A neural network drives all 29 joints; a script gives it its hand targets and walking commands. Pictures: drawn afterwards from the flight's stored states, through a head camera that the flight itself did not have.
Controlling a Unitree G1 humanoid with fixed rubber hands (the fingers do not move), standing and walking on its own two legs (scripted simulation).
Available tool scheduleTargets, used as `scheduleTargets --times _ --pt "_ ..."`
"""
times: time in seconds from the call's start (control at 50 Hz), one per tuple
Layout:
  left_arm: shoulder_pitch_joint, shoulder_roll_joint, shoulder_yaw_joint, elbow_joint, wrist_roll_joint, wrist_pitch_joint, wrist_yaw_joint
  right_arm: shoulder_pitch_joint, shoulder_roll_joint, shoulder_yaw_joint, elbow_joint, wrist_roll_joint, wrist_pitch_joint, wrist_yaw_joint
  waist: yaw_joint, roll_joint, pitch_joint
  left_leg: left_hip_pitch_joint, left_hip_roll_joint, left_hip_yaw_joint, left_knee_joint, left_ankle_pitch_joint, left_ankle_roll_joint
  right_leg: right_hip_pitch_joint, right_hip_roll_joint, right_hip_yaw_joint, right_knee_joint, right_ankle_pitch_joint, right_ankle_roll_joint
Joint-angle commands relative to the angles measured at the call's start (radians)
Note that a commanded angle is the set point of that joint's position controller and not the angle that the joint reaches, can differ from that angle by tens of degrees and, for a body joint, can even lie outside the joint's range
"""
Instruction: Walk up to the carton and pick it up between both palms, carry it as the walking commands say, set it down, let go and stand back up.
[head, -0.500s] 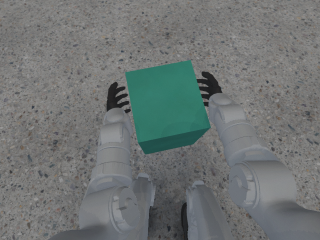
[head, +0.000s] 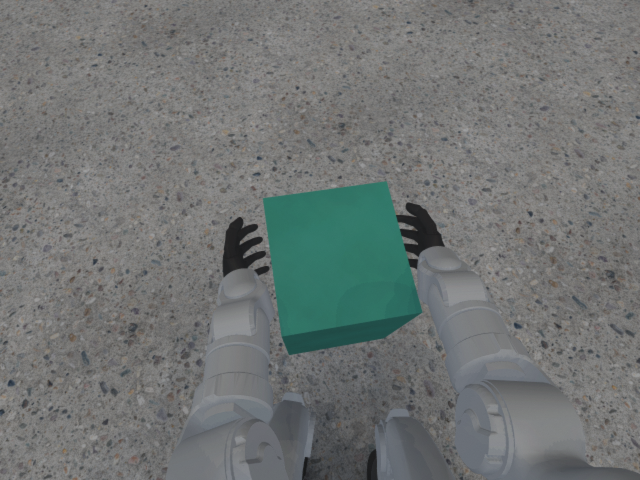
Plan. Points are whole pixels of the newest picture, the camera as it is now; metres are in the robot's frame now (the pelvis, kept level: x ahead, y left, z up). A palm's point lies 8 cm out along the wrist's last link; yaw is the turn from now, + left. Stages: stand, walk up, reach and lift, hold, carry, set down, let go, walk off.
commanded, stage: reach and lift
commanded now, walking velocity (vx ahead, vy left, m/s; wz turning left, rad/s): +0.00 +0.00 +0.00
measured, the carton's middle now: (332, 278) +0.41 +0.04 -0.12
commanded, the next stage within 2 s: none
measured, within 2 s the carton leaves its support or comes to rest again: neither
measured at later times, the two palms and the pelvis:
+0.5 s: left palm (205, 261) +0.35 +0.18 +0.06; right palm (430, 243) +0.39 -0.08 +0.05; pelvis +0.01 +0.01 +0.06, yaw +1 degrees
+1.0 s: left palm (185, 244) +0.33 +0.17 +0.13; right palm (457, 224) +0.37 -0.09 +0.12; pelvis +0.02 +0.00 +0.10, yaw +3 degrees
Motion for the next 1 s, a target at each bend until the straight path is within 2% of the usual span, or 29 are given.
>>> scheduleTargets --times 0.0,0.04,0.06,0.08,0.1,0.12,0.16,0.18,0.2,0.24,0.32,0.34,0.42,0.44,0.46,0.48,0.5,0.54,0.56,0.58,0.62,0.64,0.7,0.76,0.8,0.82,0.84,0.86,0.98 --pt "-0.490 -1.008 -0.647 0.063 -0.160 0.021 -0.348 -0.562 1.113 0.468 -0.182 0.148 -0.093 0.275 0.106 -0.043 -0.744 0.626 -0.126 0.095 -0.183 0.472 0.026 0.464 0.085 0.109 -0.207 0.436 0.034" --pt "-0.598 -0.952 -0.601 0.059 -0.151 0.022 -0.359 -0.461 1.116 0.365 -0.005 0.052 -0.071 0.269 0.045 -0.064 -0.505 0.497 -0.111 0.095 -0.219 0.306 0.018 0.402 0.070 0.123 -0.251 0.303 0.013" --pt "-0.554 -1.013 -0.678 0.033 -0.171 0.029 -0.362 -0.519 1.141 0.463 -0.162 0.115 -0.082 0.267 0.076 -0.039 -0.675 0.626 -0.121 0.097 -0.219 0.420 0.024 0.498 0.071 0.121 -0.253 0.387 0.028" --pt "-0.564 -0.988 -0.668 0.056 -0.188 0.032 -0.372 -0.488 1.140 0.442 -0.096 0.105 -0.071 0.265 0.046 -0.111 -0.588 0.570 -0.116 0.095 -0.229 0.330 0.016 0.466 0.071 0.114 -0.287 0.319 0.032" --pt "-0.489 -1.038 -0.732 -0.024 -0.215 0.031 -0.362 -0.525 1.173 0.539 -0.271 0.174 -0.087 0.255 0.098 -0.027 -0.829 0.755 -0.128 0.092 -0.223 0.501 0.017 0.608 0.071 0.124 -0.252 0.481 0.037" --pt "-0.462 -0.961 -0.649 0.119 -0.161 0.031 -0.368 -0.514 1.082 0.444 -0.157 0.110 -0.089 0.259 0.063 -0.060 -0.564 0.552 -0.109 0.075 -0.235 0.413 0.025 0.455 0.066 0.116 -0.272 0.421 0.036" --pt "-0.373 -0.950 -0.617 0.108 -0.129 0.036 -0.355 -0.414 1.149 0.449 -0.113 0.105 -0.063 0.261 0.095 -0.032 -0.561 0.672 -0.105 0.089 -0.260 0.472 0.031 0.501 0.060 0.130 -0.298 0.453 0.034" --pt "-0.431 -0.958 -0.583 0.153 -0.111 0.039 -0.371 -0.373 1.104 0.376 -0.035 0.031 -0.063 0.262 0.043 -0.056 -0.468 0.566 -0.103 0.086 -0.274 0.350 0.028 0.451 0.056 0.139 -0.330 0.349 0.023" --pt "-0.390 -1.000 -0.656 0.066 -0.143 0.042 -0.359 -0.411 1.152 0.482 -0.181 0.113 -0.064 0.260 0.103 -0.023 -0.638 0.751 -0.116 0.091 -0.294 0.444 0.023 0.578 0.056 0.136 -0.328 0.423 0.034" --pt "-0.395 -0.972 -0.609 0.152 -0.130 0.051 -0.364 -0.368 1.081 0.393 -0.082 0.064 -0.066 0.259 0.041 -0.044 -0.474 0.685 -0.090 0.071 -0.307 0.369 0.022 0.500 0.048 0.133 -0.352 0.359 0.028" --pt "-0.404 -1.007 -0.607 0.125 -0.126 0.057 -0.355 -0.426 1.061 0.390 -0.128 0.059 -0.065 0.272 0.059 -0.008 -0.418 0.762 -0.083 0.063 -0.374 0.334 0.016 0.502 0.037 0.127 -0.407 0.249 0.009" --pt "-0.305 -1.022 -0.624 0.158 -0.120 0.071 -0.349 -0.396 1.060 0.420 -0.158 0.091 -0.058 0.270 0.089 0.009 -0.440 0.834 -0.093 0.073 -0.404 0.439 0.013 0.553 0.042 0.115 -0.426 0.359 0.029" --pt "-0.334 -1.012 -0.593 0.151 -0.103 0.072 -0.347 -0.342 1.000 0.334 -0.092 0.021 -0.062 0.278 0.024 -0.007 -0.323 0.789 -0.076 0.052 -0.424 0.391 0.007 0.491 0.035 0.114 -0.454 0.303 0.009" --pt "-0.308 -1.118 -0.669 0.113 -0.148 0.083 -0.348 -0.399 1.042 0.411 -0.205 0.070 -0.068 0.273 0.048 0.037 -0.460 0.919 -0.084 0.054 -0.447 0.455 -0.005 0.581 0.040 0.107 -0.469 0.332 0.000" --pt "-0.358 -1.030 -0.635 0.118 -0.129 0.083 -0.344 -0.382 1.041 0.354 -0.087 0.046 -0.050 0.284 0.062 0.021 -0.338 0.836 -0.077 0.054 -0.457 0.382 -0.006 0.545 0.034 0.120 -0.479 0.276 0.000" --pt "-0.363 -1.046 -0.622 0.127 -0.124 0.091 -0.350 -0.340 1.042 0.326 -0.060 0.016 -0.039 0.288 0.010 -0.021 -0.336 0.881 -0.079 0.050 -0.476 0.324 0.003 0.541 0.036 0.113 -0.504 0.238 0.002" --pt "-0.348 -1.054 -0.660 0.068 -0.127 0.086 -0.352 -0.341 1.051 0.365 -0.144 0.033 -0.054 0.286 0.023 0.054 -0.402 0.895 -0.080 0.055 -0.471 0.400 -0.012 0.628 0.024 0.128 -0.501 0.322 -0.005" --pt "-0.337 -1.063 -0.637 0.144 -0.132 0.100 -0.353 -0.373 1.038 0.343 -0.124 0.040 -0.044 0.292 0.020 0.015 -0.361 0.861 -0.075 0.052 -0.490 0.388 -0.003 0.624 0.025 0.120 -0.514 0.325 0.002" --pt "-0.271 -1.047 -0.616 0.115 -0.103 0.099 -0.349 -0.375 1.049 0.363 -0.140 0.046 -0.034 0.294 0.069 0.077 -0.319 0.888 -0.071 0.058 -0.534 0.393 -0.002 0.677 0.019 0.131 -0.530 0.347 -0.003" --pt "-0.298 -1.037 -0.588 0.149 -0.108 0.100 -0.357 -0.364 1.008 0.338 -0.124 0.013 -0.035 0.295 0.040 0.009 -0.284 0.853 -0.071 0.058 -0.513 0.381 0.003 0.643 0.019 0.127 -0.528 0.326 0.003" --pt "-0.268 -1.120 -0.617 0.172 -0.128 0.125 -0.352 -0.397 1.003 0.359 -0.176 0.049 -0.027 0.292 0.026 0.062 -0.308 0.962 -0.067 0.046 -0.548 0.382 0.005 0.674 0.005 0.128 -0.564 0.291 -0.007" --pt "-0.296 -1.063 -0.634 0.137 -0.129 0.131 -0.354 -0.382 1.057 0.357 -0.144 0.029 -0.010 0.300 0.043 -0.014 -0.288 0.930 -0.070 0.059 -0.545 0.356 -0.003 0.689 0.020 0.108 -0.565 0.260 -0.003" --pt "-0.317 -1.097 -0.628 0.132 -0.111 0.141 -0.347 -0.442 1.043 0.353 -0.201 0.045 -0.017 0.308 0.040 0.063 -0.284 1.007 -0.058 0.041 -0.590 0.344 0.000 0.700 0.002 0.130 -0.605 0.248 -0.018" --pt "-0.299 -1.081 -0.616 0.122 -0.131 0.167 -0.357 -0.333 1.028 0.319 -0.107 0.016 0.035 0.306 -0.005 0.030 -0.207 0.981 -0.058 0.045 -0.585 0.365 0.002 0.702 -0.005 0.124 -0.604 0.280 -0.007" --pt "-0.312 -1.178 -0.719 0.039 -0.198 0.158 -0.357 -0.391 1.086 0.427 -0.247 0.084 0.016 0.307 0.000 0.028 -0.377 1.146 -0.056 0.036 -0.622 0.472 0.001 0.814 0.004 0.121 -0.636 0.370 -0.007" --pt "-0.236 -1.067 -0.600 0.137 -0.117 0.181 -0.355 -0.373 1.057 0.337 -0.146 0.052 0.040 0.316 0.044 0.040 -0.202 0.995 -0.055 0.053 -0.624 0.383 0.001 0.779 -0.008 0.125 -0.628 0.309 -0.011" --pt "-0.273 -1.079 -0.592 0.162 -0.119 0.192 -0.367 -0.383 1.052 0.344 -0.139 0.037 0.044 0.308 0.024 0.030 -0.191 1.002 -0.058 0.059 -0.619 0.336 0.011 0.766 -0.025 0.138 -0.649 0.275 -0.010" --pt "-0.244 -1.053 -0.576 0.091 -0.111 0.187 -0.363 -0.344 1.085 0.354 -0.146 0.034 0.065 0.323 0.057 -0.036 -0.200 1.028 -0.058 0.060 -0.634 0.436 0.014 0.796 -0.007 0.126 -0.658 0.347 0.007" --pt "-0.253 -1.098 -0.611 0.067 -0.147 0.217 -0.366 -0.376 1.110 0.395 -0.218 0.091 0.081 0.319 0.039 0.003 -0.199 1.127 -0.057 0.043 -0.685 0.436 0.016 0.866 -0.019 0.121 -0.701 0.345 -0.001"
